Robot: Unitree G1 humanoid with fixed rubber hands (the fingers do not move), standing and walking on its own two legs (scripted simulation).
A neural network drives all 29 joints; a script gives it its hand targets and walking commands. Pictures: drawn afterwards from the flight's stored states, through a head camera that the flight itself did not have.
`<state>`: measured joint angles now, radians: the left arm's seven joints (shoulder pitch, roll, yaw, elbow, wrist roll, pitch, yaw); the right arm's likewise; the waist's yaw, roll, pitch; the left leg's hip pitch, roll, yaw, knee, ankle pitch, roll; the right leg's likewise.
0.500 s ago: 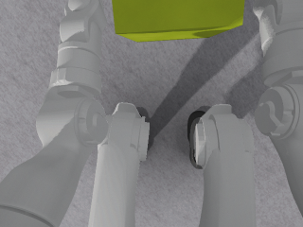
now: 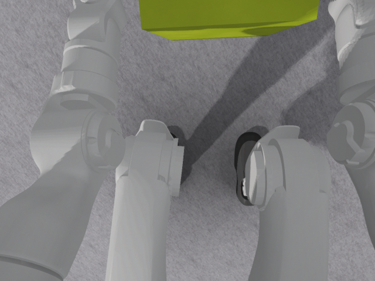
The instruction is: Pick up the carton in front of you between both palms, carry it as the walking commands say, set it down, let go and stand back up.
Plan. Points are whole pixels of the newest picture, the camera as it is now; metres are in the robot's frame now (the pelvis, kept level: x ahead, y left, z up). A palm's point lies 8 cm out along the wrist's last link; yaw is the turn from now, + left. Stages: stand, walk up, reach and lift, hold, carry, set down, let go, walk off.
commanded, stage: set down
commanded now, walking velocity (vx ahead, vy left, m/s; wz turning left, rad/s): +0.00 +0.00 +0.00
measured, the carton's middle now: out of the picture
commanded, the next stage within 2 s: let go in 1.20 s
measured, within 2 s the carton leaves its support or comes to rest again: neither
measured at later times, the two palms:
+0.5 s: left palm out of the picture +0.56 +0.17 -0.06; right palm out of the picture +0.57 -0.20 -0.07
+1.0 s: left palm out of the picture +0.56 +0.17 +0.09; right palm out of the picture +0.57 -0.22 +0.08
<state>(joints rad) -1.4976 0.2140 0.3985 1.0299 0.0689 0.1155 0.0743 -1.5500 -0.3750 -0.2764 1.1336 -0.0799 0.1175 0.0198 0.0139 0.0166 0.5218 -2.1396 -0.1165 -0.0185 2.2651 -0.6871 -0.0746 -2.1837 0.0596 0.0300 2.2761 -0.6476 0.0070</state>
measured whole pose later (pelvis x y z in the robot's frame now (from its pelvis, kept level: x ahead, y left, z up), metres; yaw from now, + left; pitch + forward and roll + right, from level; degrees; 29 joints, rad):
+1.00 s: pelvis +0.01 +0.00 +0.19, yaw +0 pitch +48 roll +3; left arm -1.26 0.25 0.28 0.81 -0.07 0.23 0.11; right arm -1.36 -0.41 -0.24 0.96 0.03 0.21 0.02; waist 0.03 0.01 0.01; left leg -1.89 -0.06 -0.03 1.52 -0.48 -0.04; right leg -1.92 0.05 0.04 1.54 -0.46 -0.01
